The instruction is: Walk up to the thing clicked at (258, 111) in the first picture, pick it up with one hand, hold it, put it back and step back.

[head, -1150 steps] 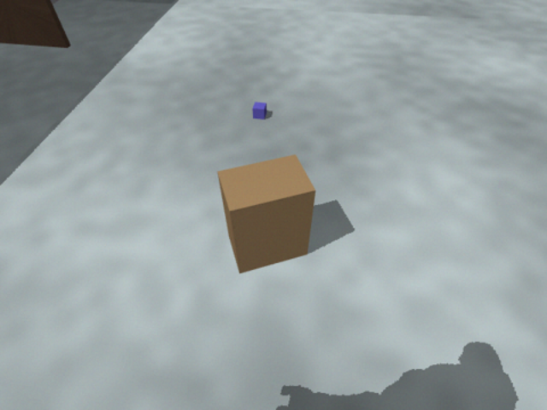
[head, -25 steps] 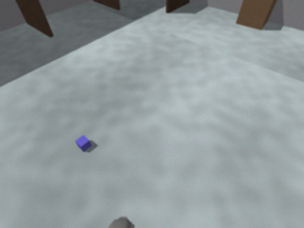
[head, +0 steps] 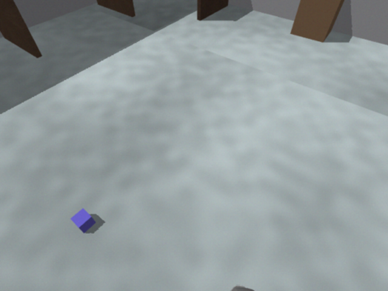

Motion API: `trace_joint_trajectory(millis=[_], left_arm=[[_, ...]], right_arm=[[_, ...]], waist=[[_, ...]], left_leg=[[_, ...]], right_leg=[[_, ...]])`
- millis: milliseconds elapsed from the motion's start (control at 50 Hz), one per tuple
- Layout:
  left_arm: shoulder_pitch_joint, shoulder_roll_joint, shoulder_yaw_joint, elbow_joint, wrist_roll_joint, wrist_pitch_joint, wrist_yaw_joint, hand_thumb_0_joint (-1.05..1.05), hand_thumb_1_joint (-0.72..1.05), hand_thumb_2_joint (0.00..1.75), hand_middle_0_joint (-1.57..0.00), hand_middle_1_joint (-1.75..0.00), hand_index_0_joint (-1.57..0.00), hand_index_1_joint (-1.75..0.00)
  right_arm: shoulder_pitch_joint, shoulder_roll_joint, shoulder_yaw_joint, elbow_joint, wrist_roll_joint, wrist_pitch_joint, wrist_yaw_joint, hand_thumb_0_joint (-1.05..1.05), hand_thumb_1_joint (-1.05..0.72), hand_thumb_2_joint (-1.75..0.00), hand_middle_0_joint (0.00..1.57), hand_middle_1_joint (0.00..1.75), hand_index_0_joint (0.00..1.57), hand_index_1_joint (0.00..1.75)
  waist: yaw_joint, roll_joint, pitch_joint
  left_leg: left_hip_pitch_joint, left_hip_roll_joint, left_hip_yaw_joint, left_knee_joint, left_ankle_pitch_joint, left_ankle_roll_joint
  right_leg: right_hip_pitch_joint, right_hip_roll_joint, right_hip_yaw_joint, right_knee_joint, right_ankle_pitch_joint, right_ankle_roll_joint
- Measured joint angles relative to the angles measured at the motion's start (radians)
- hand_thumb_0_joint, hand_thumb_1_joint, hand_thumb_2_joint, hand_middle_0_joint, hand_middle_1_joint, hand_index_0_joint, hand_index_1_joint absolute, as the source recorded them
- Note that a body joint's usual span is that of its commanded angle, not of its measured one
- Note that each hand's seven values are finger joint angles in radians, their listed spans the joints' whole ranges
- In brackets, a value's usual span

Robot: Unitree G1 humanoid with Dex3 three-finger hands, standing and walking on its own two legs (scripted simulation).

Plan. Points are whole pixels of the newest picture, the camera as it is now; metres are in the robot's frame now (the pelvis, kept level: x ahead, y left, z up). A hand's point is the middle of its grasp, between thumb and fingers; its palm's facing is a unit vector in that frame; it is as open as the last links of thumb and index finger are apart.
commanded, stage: walk up
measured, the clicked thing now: (83, 220) +0.56 +0.59 -0.72
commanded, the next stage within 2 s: stand in 1.82 s
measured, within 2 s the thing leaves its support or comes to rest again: neither
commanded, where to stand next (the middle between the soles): +0.34 -0.01 m, yaw +21 degrees
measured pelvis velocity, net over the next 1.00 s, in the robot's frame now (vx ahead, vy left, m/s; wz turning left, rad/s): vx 0.26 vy -0.06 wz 0.35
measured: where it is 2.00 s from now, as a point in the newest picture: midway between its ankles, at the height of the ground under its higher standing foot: (204, 280)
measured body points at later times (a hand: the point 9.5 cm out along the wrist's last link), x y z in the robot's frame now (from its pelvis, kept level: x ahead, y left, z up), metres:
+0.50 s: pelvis +0.17 -0.01 -0.01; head +0.17 +0.02 +0.44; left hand +0.13 +0.32 -0.13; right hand +0.32 -0.31 -0.09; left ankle +0.22 +0.11 -0.73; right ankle +0.12 -0.14 -0.70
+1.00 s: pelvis +0.26 -0.06 -0.01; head +0.30 -0.07 +0.44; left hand +0.22 +0.26 -0.11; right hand +0.45 -0.32 -0.14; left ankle +0.23 +0.08 -0.70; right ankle +0.37 -0.15 -0.73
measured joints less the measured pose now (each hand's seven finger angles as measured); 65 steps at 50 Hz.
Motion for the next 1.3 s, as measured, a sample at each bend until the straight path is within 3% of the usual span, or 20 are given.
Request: trace_joint_trajectory(millis=[20, 40, 80, 120, 160, 300, 380, 440, 460, 520, 560, 700, 800, 840, 920, 1040, 1120, 1180, 1240, 1300], left_arm=[[-0.008, 0.003, 0.005, -0.011, 0.001, -0.010, 0.002, 0.01, 0.90, 0.90, -0.20, -0.30, -0.20, -0.30], [-0.022, -0.006, 0.011, -0.020, 0.004, -0.020, 0.008, 0.01, 0.90, 0.90, -0.20, -0.30, -0.20, -0.30], [-0.039, -0.021, 0.008, -0.046, 0.006, -0.037, 0.018, 0.01, 0.90, 0.90, -0.20, -0.30, -0.20, -0.30], [-0.040, -0.040, -0.004, -0.065, 0.000, -0.041, 0.023, 0.00, 0.90, 0.90, -0.20, -0.30, -0.20, -0.30], [-0.027, -0.053, -0.013, -0.075, -0.003, -0.041, 0.027, 0.00, 0.90, 0.90, -0.20, -0.30, -0.20, -0.30], [0.036, -0.035, -0.007, -0.082, 0.004, -0.033, 0.030, 0.00, 0.90, 0.90, -0.20, -0.30, -0.20, -0.30], [0.070, -0.008, 0.002, -0.077, 0.005, -0.017, 0.026, 0.00, 0.90, 0.90, -0.20, -0.30, -0.20, -0.30], [0.100, 0.013, 0.003, -0.066, 0.006, 0.003, 0.026, 0.00, 0.90, 0.90, -0.20, -0.30, -0.20, -0.30], [0.102, 0.016, 0.005, -0.055, 0.005, 0.010, 0.030, 0.01, 0.90, 0.90, -0.20, -0.30, -0.20, -0.30], [0.086, 0.005, -0.006, -0.020, -0.002, 0.036, 0.038, 0.01, 0.90, 0.90, -0.20, -0.30, -0.20, -0.30], [0.074, 0.006, -0.010, -0.015, -0.006, 0.039, 0.039, 0.01, 0.90, 0.90, -0.20, -0.30, -0.20, -0.30], [0.047, 0.001, -0.007, -0.012, -0.010, 0.029, 0.032, 0.01, 0.90, 0.90, -0.20, -0.30, -0.20, -0.30], [0.036, -0.003, -0.007, 0.017, -0.009, 0.012, 0.055, 0.00, 0.90, 0.90, -0.20, -0.30, -0.20, -0.30], [0.017, -0.023, -0.008, 0.032, -0.001, 0.006, 0.066, 0.00, 0.90, 0.90, -0.20, -0.30, -0.20, -0.30], [-0.025, -0.059, -0.033, 0.031, 0.004, 0.007, 0.069, 0.00, 0.90, 0.90, -0.20, -0.30, -0.20, -0.30], [-0.057, -0.057, -0.039, 0.035, 0.014, 0.014, 0.069, 0.00, 0.90, 0.90, -0.20, -0.30, -0.20, -0.30], [-0.075, -0.031, -0.034, 0.057, 0.000, 0.030, 0.075, 0.00, 0.90, 0.90, -0.20, -0.30, -0.20, -0.30], [-0.080, -0.032, -0.036, 0.095, -0.012, 0.045, 0.078, 0.00, 0.90, 0.90, -0.20, -0.30, -0.20, -0.30], [-0.085, -0.030, -0.040, 0.127, -0.016, 0.035, 0.081, 0.00, 0.90, 0.90, -0.20, -0.30, -0.20, -0.30], [-0.093, -0.039, -0.051, 0.158, -0.014, 0.027, 0.080, 0.00, 0.90, 0.90, -0.20, -0.30, -0.20, -0.30]], right_arm=[[0.014, -0.001, 0.002, 0.001, 0.002, 0.006, -0.001, 0.00, -0.90, -0.89, 0.20, 0.30, 0.21, 0.31], [0.019, -0.006, 0.002, 0.008, 0.003, 0.012, -0.005, 0.01, -0.90, -0.90, 0.20, 0.30, 0.21, 0.30], [0.013, -0.003, 0.004, 0.032, 0.001, 0.031, -0.016, 0.01, -0.90, -0.90, 0.20, 0.30, 0.21, 0.30], [0.004, -0.007, 0.008, 0.050, 0.001, 0.039, -0.019, 0.01, -0.90, -0.90, 0.20, 0.30, 0.21, 0.30], [-0.003, -0.012, 0.007, 0.058, 0.001, 0.034, -0.014, 0.01, -0.90, -0.90, 0.20, 0.30, 0.21, 0.30], [-0.033, -0.007, -0.005, 0.043, -0.013, 0.024, 0.012, 0.01, -0.90, -0.90, 0.20, 0.30, 0.20, 0.30], [-0.045, -0.003, -0.011, 0.037, -0.013, 0.020, 0.018, 0.01, -0.90, -0.90, 0.20, 0.30, 0.20, 0.30], [-0.045, -0.008, -0.017, 0.026, -0.015, 0.003, 0.012, 0.01, -0.90, -0.90, 0.20, 0.30, 0.21, 0.30], [-0.052, -0.006, -0.018, 0.021, -0.017, -0.004, 0.004, 0.01, -0.90, -0.90, 0.20, 0.30, 0.21, 0.30], [-0.054, -0.007, -0.017, -0.011, -0.006, -0.019, -0.014, 0.00, -0.90, -0.90, 0.20, 0.30, 0.21, 0.30], [-0.047, 0.001, -0.008, -0.019, 0.000, -0.022, -0.023, 0.00, -0.90, -0.89, 0.20, 0.30, 0.21, 0.30], [-0.024, 0.005, 0.012, -0.012, -0.008, -0.013, -0.026, 0.00, -0.90, -0.89, 0.20, 0.30, 0.21, 0.30], [-0.046, -0.003, 0.017, 0.001, -0.003, 0.028, -0.034, 0.00, -0.90, -0.89, 0.20, 0.30, 0.21, 0.31], [-0.073, -0.011, 0.014, 0.017, 0.005, 0.050, -0.045, 0.01, -0.90, -0.90, 0.20, 0.30, 0.21, 0.30], [-0.120, -0.013, 0.012, 0.061, 0.008, 0.073, -0.057, 0.01, -0.90, -0.90, 0.20, 0.30, 0.21, 0.30], [-0.147, -0.003, 0.013, 0.111, -0.002, 0.070, -0.038, 0.00, -0.90, -0.90, 0.20, 0.30, 0.21, 0.30], [-0.156, 0.011, 0.012, 0.150, -0.016, 0.063, -0.036, 0.00, -0.90, -0.90, 0.20, 0.30, 0.21, 0.30], [-0.155, 0.010, 0.014, 0.170, -0.018, 0.064, -0.033, 0.00, -0.90, -0.89, 0.20, 0.30, 0.21, 0.30], [-0.167, 0.015, 0.026, 0.196, -0.011, 0.067, -0.036, 0.01, -0.90, -0.89, 0.20, 0.30, 0.21, 0.30], [-0.188, 0.021, 0.034, 0.220, -0.005, 0.069, -0.036, 0.01, -0.90, -0.90, 0.20, 0.30, 0.21, 0.30]], waist=[[0.000, 0.005, -0.003], [0.003, 0.029, 0.002], [0.013, 0.044, 0.006], [0.026, 0.054, 0.005], [0.034, 0.066, -0.004], [0.061, 0.050, -0.010], [0.082, 0.023, -0.009], [0.083, -0.007, -0.018], [0.081, -0.031, -0.010], [0.052, -0.035, 0.003], [0.046, -0.049, 0.008], [0.036, -0.049, 0.010], [0.029, -0.010, 0.008], [0.033, 0.035, 0.017], [0.055, 0.064, 0.030], [0.068, 0.057, 0.014], [0.064, 0.010, 0.012], [0.049, 0.016, -0.005], [0.041, 0.014, -0.007], [0.041, 0.013, -0.011]], left_leg=[[-0.009, 0.005, -0.016, 0.042, -0.034, -0.003], [-0.034, 0.024, -0.039, 0.117, -0.060, 0.017], [-0.126, 0.000, -0.088, 0.336, -0.096, 0.048], [-0.209, -0.026, -0.097, 0.491, -0.066, 0.059], [-0.269, -0.020, -0.083, 0.522, -0.013, 0.059], [-0.356, 0.017, -0.040, 0.268, 0.102, 0.032], [-0.320, 0.014, -0.006, 0.121, 0.164, 0.039], [-0.259, -0.019, 0.019, 0.057, 0.187, 0.061], [-0.258, -0.038, 0.029, 0.087, 0.168, 0.067], [-0.248, -0.050, 0.007, 0.132, 0.116, 0.077], [-0.214, -0.057, -0.004, 0.100, 0.117, 0.073], [-0.144, -0.055, -0.048, 0.051, 0.098, 0.045], [-0.174, -0.036, -0.088, 0.159, 0.016, 0.011], [-0.208, -0.025, -0.123, 0.247, -0.049, 0.033], [-0.274, -0.074, -0.126, 0.406, -0.158, 0.054], [-0.244, -0.065, -0.067, 0.269, -0.122, 0.052], [-0.182, -0.087, -0.041, 0.123, 0.046, 0.044], [-0.181, -0.075, -0.059, 0.131, 0.033, 0.044], [-0.165, -0.067, -0.078, 0.123, 0.031, 0.033], [-0.141, -0.065, -0.088, 0.090, 0.042, 0.030]], right_leg=[[0.026, 0.012, -0.005, -0.031, 0.034, -0.004], [0.031, 0.026, -0.025, -0.009, 0.035, -0.005], [0.038, 0.022, -0.052, 0.036, -0.020, -0.007], [0.077, 0.012, -0.071, 0.016, -0.040, -0.010], [0.126, 0.012, -0.092, -0.036, -0.039, -0.014], [0.241, 0.020, -0.153, -0.131, -0.068, -0.021], [0.274, 0.015, -0.183, -0.085, -0.141, -0.009], [0.270, -0.014, -0.196, 0.028, -0.243, 0.004], [0.245, -0.040, -0.174, 0.112, -0.265, -0.006], [0.114, -0.003, -0.057, 0.408, -0.288, -0.019], [0.037, -0.004, -0.019, 0.486, -0.255, -0.024], [-0.063, -0.050, 0.016, 0.261, -0.129, 0.001], [0.014, -0.011, -0.010, 0.052, -0.014, 0.006], [0.010, 0.009, -0.033, 0.088, -0.041, 0.018], [0.013, -0.014, -0.050, 0.100, -0.058, 0.009], [0.017, -0.038, -0.076, 0.079, -0.058, 0.005], [0.008, -0.069, -0.075, 0.116, -0.082, 0.020], [0.023, -0.023, -0.051, 0.117, -0.173, 0.012], [0.070, 0.007, -0.044, 0.037, -0.046, 0.016], [0.100, 0.009, -0.055, 0.000, -0.049, 0.025]])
